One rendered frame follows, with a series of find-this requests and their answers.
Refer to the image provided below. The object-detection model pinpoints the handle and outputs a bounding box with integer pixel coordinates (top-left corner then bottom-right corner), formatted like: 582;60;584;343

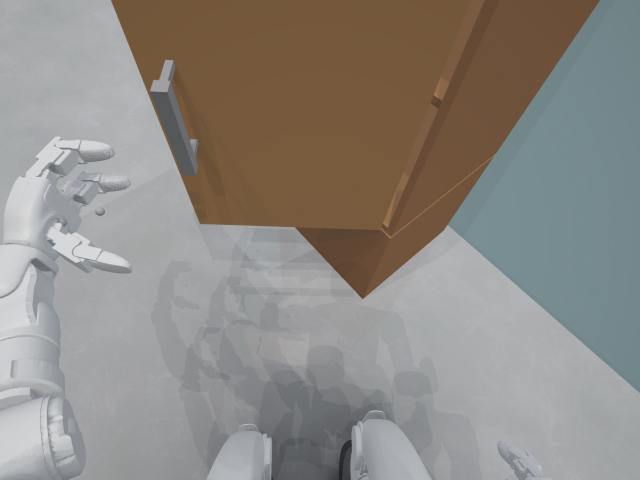
150;60;198;176

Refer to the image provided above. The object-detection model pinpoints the robot shin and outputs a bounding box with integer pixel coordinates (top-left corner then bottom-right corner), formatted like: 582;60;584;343
238;424;259;432
350;411;386;480

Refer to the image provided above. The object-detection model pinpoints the robot left hand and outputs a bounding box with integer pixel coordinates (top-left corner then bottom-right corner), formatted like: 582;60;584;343
3;136;133;274

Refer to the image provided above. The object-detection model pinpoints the robot right hand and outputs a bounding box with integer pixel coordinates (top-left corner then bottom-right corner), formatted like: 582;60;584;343
497;441;552;480

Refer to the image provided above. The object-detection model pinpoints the robot left forearm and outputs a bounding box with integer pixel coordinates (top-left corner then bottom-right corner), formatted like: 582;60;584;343
0;244;65;410

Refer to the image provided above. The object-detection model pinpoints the right robot shin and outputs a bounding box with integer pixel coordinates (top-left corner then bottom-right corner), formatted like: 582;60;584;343
350;411;386;480

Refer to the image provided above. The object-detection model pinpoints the left robot shin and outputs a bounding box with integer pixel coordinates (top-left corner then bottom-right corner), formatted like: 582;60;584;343
238;424;259;432

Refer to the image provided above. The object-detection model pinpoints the cupboard door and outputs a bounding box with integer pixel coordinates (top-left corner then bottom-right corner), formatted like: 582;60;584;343
111;0;471;230

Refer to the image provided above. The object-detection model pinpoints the left robot upper arm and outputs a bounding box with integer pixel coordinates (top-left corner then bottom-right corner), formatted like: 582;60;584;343
0;395;86;480

